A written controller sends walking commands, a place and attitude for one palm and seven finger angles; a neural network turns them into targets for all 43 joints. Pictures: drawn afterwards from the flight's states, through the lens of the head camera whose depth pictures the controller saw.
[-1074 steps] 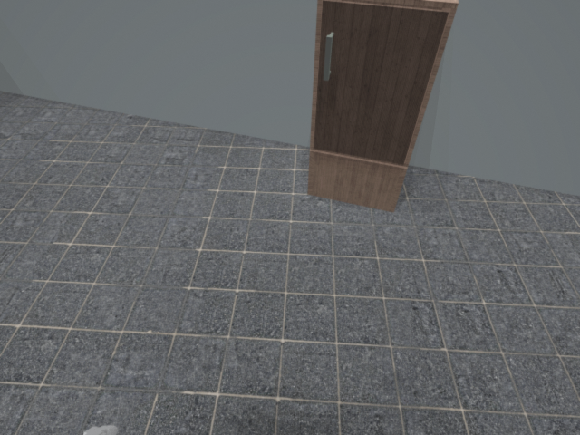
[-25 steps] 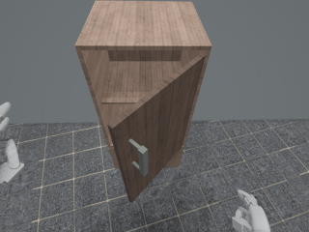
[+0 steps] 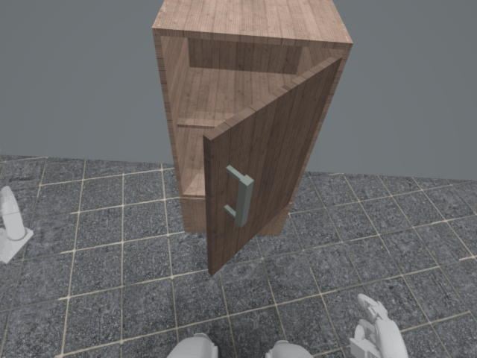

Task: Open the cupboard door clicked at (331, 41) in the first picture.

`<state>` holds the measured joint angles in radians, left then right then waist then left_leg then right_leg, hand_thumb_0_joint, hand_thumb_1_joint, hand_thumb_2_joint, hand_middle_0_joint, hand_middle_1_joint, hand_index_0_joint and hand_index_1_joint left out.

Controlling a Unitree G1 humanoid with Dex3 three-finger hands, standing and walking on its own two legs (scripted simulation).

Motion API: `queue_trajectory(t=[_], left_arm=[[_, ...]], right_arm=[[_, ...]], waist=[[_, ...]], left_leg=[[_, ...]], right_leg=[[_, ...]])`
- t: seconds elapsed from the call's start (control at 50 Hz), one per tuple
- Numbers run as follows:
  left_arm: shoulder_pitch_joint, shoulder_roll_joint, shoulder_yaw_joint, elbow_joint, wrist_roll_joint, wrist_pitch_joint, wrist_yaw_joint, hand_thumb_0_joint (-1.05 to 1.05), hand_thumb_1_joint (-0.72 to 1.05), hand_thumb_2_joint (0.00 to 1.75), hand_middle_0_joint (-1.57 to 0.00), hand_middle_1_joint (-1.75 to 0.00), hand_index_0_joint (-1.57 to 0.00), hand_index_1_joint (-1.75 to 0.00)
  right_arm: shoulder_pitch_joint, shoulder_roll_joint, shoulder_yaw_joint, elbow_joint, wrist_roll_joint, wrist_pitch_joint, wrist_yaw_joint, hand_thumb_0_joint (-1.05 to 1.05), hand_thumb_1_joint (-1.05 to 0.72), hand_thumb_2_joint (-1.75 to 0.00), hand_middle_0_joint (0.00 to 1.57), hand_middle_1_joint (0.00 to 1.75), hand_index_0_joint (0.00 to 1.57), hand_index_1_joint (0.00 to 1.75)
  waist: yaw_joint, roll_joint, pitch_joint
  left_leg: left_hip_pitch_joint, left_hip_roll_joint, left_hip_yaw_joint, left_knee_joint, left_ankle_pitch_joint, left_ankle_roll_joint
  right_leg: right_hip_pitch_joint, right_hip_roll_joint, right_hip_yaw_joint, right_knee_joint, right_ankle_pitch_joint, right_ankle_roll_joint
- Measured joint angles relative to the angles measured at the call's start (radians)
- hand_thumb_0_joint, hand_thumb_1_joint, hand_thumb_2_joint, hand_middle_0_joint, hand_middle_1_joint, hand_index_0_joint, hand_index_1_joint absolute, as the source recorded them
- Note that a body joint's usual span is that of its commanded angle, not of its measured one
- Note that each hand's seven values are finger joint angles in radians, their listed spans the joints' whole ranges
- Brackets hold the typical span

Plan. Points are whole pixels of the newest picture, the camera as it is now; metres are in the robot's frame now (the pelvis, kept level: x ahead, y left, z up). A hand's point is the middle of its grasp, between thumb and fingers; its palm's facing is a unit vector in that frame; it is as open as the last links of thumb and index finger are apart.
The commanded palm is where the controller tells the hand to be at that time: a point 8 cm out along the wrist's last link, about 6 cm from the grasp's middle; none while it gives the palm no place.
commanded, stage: step back with the hand held close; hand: left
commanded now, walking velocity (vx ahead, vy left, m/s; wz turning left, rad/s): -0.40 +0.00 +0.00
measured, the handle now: (236, 197) +0.42 +0.03 -0.01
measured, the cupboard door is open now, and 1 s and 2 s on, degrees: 47 47 47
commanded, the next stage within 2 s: stop stepping back and stand still in 0.20 s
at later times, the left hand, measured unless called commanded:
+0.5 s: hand (4, 297) +0.15 +0.24 +0.18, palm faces +0.28 -0.87 -0.41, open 7.4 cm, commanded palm +0.07 +0.28 +0.20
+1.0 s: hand out of the picture +0.08 +0.26 +0.20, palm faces +0.31 -0.82 -0.47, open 7.4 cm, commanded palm +0.03 +0.30 +0.20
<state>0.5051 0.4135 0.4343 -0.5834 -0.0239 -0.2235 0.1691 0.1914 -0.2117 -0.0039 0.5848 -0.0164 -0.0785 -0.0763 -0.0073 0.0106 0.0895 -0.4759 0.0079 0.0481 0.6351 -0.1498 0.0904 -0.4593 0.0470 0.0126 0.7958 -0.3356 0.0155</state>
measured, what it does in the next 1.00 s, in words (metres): walks backwards: right foot, then left foot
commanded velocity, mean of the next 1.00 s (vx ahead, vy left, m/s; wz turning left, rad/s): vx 0.01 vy -0.01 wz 0.00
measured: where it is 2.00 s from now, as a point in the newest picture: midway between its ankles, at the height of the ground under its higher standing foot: outside the picture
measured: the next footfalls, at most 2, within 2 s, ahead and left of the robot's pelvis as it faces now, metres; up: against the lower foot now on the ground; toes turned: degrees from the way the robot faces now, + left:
right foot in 0.26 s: -0.10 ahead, -0.10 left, +0.00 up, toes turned -11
left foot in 0.78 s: -0.06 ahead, +0.12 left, +0.00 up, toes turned -4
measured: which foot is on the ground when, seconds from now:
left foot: down 0.00-0.56, up 0.58-0.76, down 0.78-1.00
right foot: up 0.00-0.24, down 0.26-0.78, up 0.80-1.00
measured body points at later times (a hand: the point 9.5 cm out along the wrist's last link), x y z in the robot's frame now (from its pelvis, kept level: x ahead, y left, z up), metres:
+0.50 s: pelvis -0.10 +0.00 +0.01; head -0.08 +0.04 +0.46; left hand +0.13 +0.28 +0.21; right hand +0.04 -0.25 -0.04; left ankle +0.05 +0.05 -0.72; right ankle -0.16 -0.11 -0.69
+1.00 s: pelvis -0.14 +0.02 +0.02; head -0.14 +0.05 +0.47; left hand +0.05 +0.30 +0.22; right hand -0.04 -0.20 -0.07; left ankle -0.10 +0.14 -0.72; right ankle -0.16 -0.08 -0.70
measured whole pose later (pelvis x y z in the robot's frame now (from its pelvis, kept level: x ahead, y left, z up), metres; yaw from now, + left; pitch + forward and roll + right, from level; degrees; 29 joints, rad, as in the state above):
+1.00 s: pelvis -0.14 +0.02 +0.02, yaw -6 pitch +0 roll -2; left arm 0.62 0.44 0.44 -0.58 -0.02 -0.20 0.16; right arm 0.30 -0.12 0.04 0.64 -0.02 -0.15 -0.05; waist -0.03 -0.03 -0.02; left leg -0.29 0.05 0.01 0.52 -0.23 0.00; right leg -0.29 0.02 -0.09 0.64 -0.40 -0.01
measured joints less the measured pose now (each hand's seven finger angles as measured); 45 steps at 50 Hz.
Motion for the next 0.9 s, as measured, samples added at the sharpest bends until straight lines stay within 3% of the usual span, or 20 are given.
queue_trajectory(t=[0.06, 0.1, 0.16, 0.22, 0.26, 0.28, 0.32, 0.36, 0.38, 0.42, 0.44, 0.48, 0.54, 0.58, 0.64, 0.68, 0.72, 0.78, 0.84, 0.9], left_arm=[[-0.011, 0.048, 0.038, 0.004, -0.008, -0.009, 0.002, 0.01, 0.88, 0.90, -0.21, -0.30, -0.21, -0.30], [0.003, 0.054, 0.053, 0.004, -0.021, -0.008, 0.011, 0.01, 0.88, 0.90, -0.21, -0.30, -0.21, -0.30], [0.019, 0.033, 0.040, 0.001, -0.037, 0.005, 0.017, 0.01, 0.89, 0.90, -0.21, -0.30, -0.21, -0.30], [0.021, 0.020, 0.014, 0.004, -0.051, 0.008, 0.006, 0.01, 0.89, 0.90, -0.21, -0.30, -0.21, -0.30], [0.035, 0.046, 0.032, -0.015, -0.056, 0.000, 0.001, 0.01, 0.89, 0.90, -0.21, -0.30, -0.21, -0.30], [0.026, 0.036, 0.023, -0.013, -0.052, -0.013, -0.005, 0.01, 0.89, 0.90, -0.21, -0.30, -0.21, -0.30], [0.013, 0.022, -0.010, 0.002, -0.038, -0.026, -0.019, 0.01, 0.89, 0.90, -0.21, -0.30, -0.21, -0.30], [0.017, 0.034, -0.020, 0.005, -0.035, -0.012, -0.032, 0.01, 0.89, 0.90, -0.21, -0.30, -0.21, -0.30], [0.019, 0.039, -0.017, 0.004, -0.038, 0.000, -0.037, 0.01, 0.89, 0.90, -0.21, -0.30, -0.21, -0.30], [-0.010, 0.051, -0.007, 0.027, -0.047, 0.023, -0.041, 0.01, 0.88, 0.90, -0.21, -0.30, -0.21, -0.30], [-0.018, 0.056, 0.000, 0.041, -0.050, 0.031, -0.041, 0.01, 0.88, 0.90, -0.21, -0.30, -0.21, -0.30], [-0.006, 0.062, 0.014, 0.045, -0.050, 0.047, -0.034, 0.01, 0.88, 0.90, -0.21, -0.30, -0.21, -0.30], [0.066, 0.063, 0.025, 0.013, -0.048, 0.059, -0.026, 0.01, 0.89, 0.90, -0.21, -0.30, -0.21, -0.30], [0.124, 0.072, 0.033, -0.025, -0.040, 0.057, -0.026, 0.01, 0.89, 0.90, -0.21, -0.30, -0.21, -0.30], [0.157, 0.059, 0.018, -0.047, -0.026, 0.046, -0.034, 0.01, 0.89, 0.90, -0.21, -0.30, -0.21, -0.30], [0.132, 0.036, 0.008, -0.008, -0.016, 0.030, -0.030, 0.01, 0.88, 0.90, -0.21, -0.30, -0.21, -0.30], [0.077, 0.009, 0.000, 0.058, -0.005, 0.024, -0.017, 0.01, 0.88, 0.90, -0.21, -0.30, -0.21, -0.30], [-0.024, -0.041, -0.023, 0.131, -0.001, 0.041, 0.002, 0.01, 0.89, 0.90, -0.21, -0.30, -0.21, -0.30], [-0.071, -0.048, -0.012, 0.158, -0.001, 0.060, 0.005, 0.01, 0.89, 0.90, -0.21, -0.30, -0.21, -0.30], [-0.019, -0.023, 0.001, 0.106, 0.002, 0.061, -0.004, 0.01, 0.89, 0.90, -0.21, -0.30, -0.20, -0.30]], right_arm=[[0.004, 0.027, -0.013, 0.024, -0.001, -0.017, 0.010, 0.01, -0.90, -0.90, 0.21, 0.30, 0.20, 0.30], [0.008, 0.041, -0.010, 0.039, 0.000, -0.022, 0.021, 0.01, -0.90, -0.90, 0.21, 0.30, 0.20, 0.30], [0.013, 0.052, 0.001, 0.050, -0.001, -0.032, 0.032, 0.01, -0.90, -0.90, 0.21, 0.30, 0.20, 0.30], [0.005, 0.058, 0.013, 0.049, -0.009, -0.040, 0.040, 0.01, -0.90, -0.90, 0.21, 0.30, 0.20, 0.30], [-0.020, 0.066, 0.026, 0.034, -0.012, -0.036, 0.045, 0.01, -0.90, -0.90, 0.21, 0.30, 0.20, 0.30], [-0.042, 0.055, 0.029, 0.041, -0.014, -0.035, 0.043, 0.01, -0.90, -0.90, 0.21, 0.30, 0.20, 0.30], [-0.058, 0.035, 0.029, 0.069, -0.016, -0.029, 0.035, 0.01, -0.90, -0.90, 0.21, 0.30, 0.20, 0.30], [-0.038, 0.036, 0.031, 0.073, 0.002, -0.013, 0.023, 0.01, -0.90, -0.90, 0.21, 0.30, 0.20, 0.30], [-0.029, 0.034, 0.032, 0.064, 0.008, -0.008, 0.016, 0.01, -0.90, -0.90, 0.21, 0.30, 0.20, 0.30], [-0.032, 0.043, 0.023, 0.058, 0.012, -0.013, 0.008, 0.01, -0.90, -0.90, 0.21, 0.30, 0.20, 0.30], [-0.031, 0.048, 0.021, 0.054, 0.010, -0.021, 0.009, 0.01, -0.90, -0.90, 0.21, 0.30, 0.20, 0.30], [-0.017, 0.054, 0.024, 0.040, 0.002, -0.035, 0.014, 0.01, -0.90, -0.90, 0.21, 0.30, 0.20, 0.30], [0.026, 0.050, 0.026, 0.008, -0.003, -0.037, 0.022, 0.01, -0.90, -0.90, 0.21, 0.30, 0.20, 0.30], [0.048, 0.038, 0.020, -0.013, -0.003, -0.026, 0.024, 0.01, -0.90, -0.90, 0.21, 0.30, 0.20, 0.30], [0.066, 0.009, 0.004, 0.033, -0.006, 0.005, 0.022, 0.01, -0.90, -0.90, 0.21, 0.30, 0.20, 0.30], [0.088, -0.002, 0.000, 0.074, -0.003, 0.016, 0.011, 0.01, -0.90, -0.90, 0.21, 0.30, 0.20, 0.30], [0.108, -0.009, -0.001, 0.099, 0.001, 0.009, -0.005, 0.01, -0.90, -0.90, 0.21, 0.30, 0.20, 0.30], [0.125, -0.032, -0.006, 0.096, 0.006, -0.020, -0.025, 0.01, -0.90, -0.90, 0.21, 0.30, 0.20, 0.30], [0.084, 0.007, -0.001, 0.102, 0.004, -0.036, -0.019, 0.01, -0.90, -0.90, 0.20, 0.30, 0.20, 0.30], [0.081, 0.062, 0.016, 0.086, 0.000, -0.064, 0.010, 0.01, -0.90, -0.90, 0.20, 0.30, 0.20, 0.30]], waist=[[-0.008, 0.005, -0.007], [-0.002, 0.002, -0.034], [0.011, 0.002, -0.079], [0.023, -0.006, -0.113], [0.050, -0.068, -0.121], [0.062, -0.055, -0.105], [0.061, -0.019, -0.083], [0.047, -0.035, -0.091], [0.035, -0.037, -0.096], [0.010, -0.062, -0.073], [-0.001, -0.068, -0.066], [-0.026, -0.071, -0.062], [-0.051, -0.061, -0.077], [-0.048, -0.063, -0.089], [-0.004, -0.058, -0.116], [0.024, -0.063, -0.148], [0.033, -0.063, -0.171], [0.014, -0.030, -0.170], [-0.012, -0.067, -0.115], [-0.039, -0.075, -0.099]], left_leg=[[0.003, 0.019, -0.020, -0.050, 0.065, 0.000], [0.002, 0.031, -0.019, -0.099, 0.088, -0.007], [-0.002, 0.047, -0.011, -0.194, 0.149, -0.020], [-0.022, 0.048, 0.003, -0.275, 0.203, -0.042], [-0.080, 0.023, 0.051, -0.230, 0.159, -0.078], [-0.114, 0.029, 0.042, -0.154, 0.083, -0.094], [-0.115, 0.028, 0.007, -0.023, -0.045, -0.109], [-0.051, 0.000, 0.000, -0.005, -0.016, -0.107], [-0.010, -0.005, -0.007, -0.044, 0.057, -0.082], [0.016, -0.023, 0.000, -0.079, 0.076, -0.021], [0.031, -0.025, 0.001, -0.107, 0.081, -0.010], [0.062, -0.023, -0.009, -0.179, 0.109, -0.017], [0.079, -0.020, -0.026, -0.247, 0.085, -0.048], [0.030, -0.032, -0.018, -0.175, -0.043, -0.079], [-0.073, -0.040, -0.034, 0.196, -0.142, -0.110], [-0.058, -0.022, -0.026, 0.289, -0.154, -0.105], [0.024, 0.006, -0.018, 0.209, -0.185, -0.086], [0.171, 0.040, -0.039, -0.032, -0.220, -0.058], [0.167, 0.007, -0.028, -0.022, -0.140, -0.066], [0.188, 0.009, -0.031, -0.082, -0.094, -0.066]], right_leg=[[-0.006, 0.047, 0.014, 0.256, -0.098, -0.008], [0.040, 0.047, -0.001, 0.280, -0.135, -0.015], [0.160, 0.035, -0.036, 0.145, -0.188, -0.030], [0.307, 0.025, -0.061, -0.146, -0.195, -0.060], [0.376, -0.033, -0.012, -0.367, -0.096, -0.105], [0.369, -0.032, 0.005, -0.378, -0.064, -0.091], [0.371, -0.013, 0.016, -0.348, -0.063, -0.025], [0.370, -0.024, 0.024, -0.310, -0.081, 0.012], [0.353, -0.025, 0.014, -0.266, -0.092, 0.018], [0.293, -0.024, 0.026, -0.126, -0.141, 0.005], [0.260, -0.011, 0.036, -0.063, -0.180, -0.005], [0.221, 0.013, 0.021, -0.025, -0.201, -0.026], [0.243, 0.029, -0.050, -0.170, -0.187, -0.049], [0.267, 0.017, -0.068, -0.302, -0.105, -0.070], [0.236, -0.002, -0.063, -0.304, 0.052, -0.080], [0.229, -0.025, -0.067, -0.311, 0.075, -0.065], [0.221, -0.042, -0.078, -0.303, 0.072, -0.051], [0.184, -0.050, -0.111, -0.228, 0.039, -0.033], [0.120, -0.047, -0.053, -0.042, -0.081, -0.023], [0.067, -0.027, -0.044, 0.094, -0.083, -0.022]])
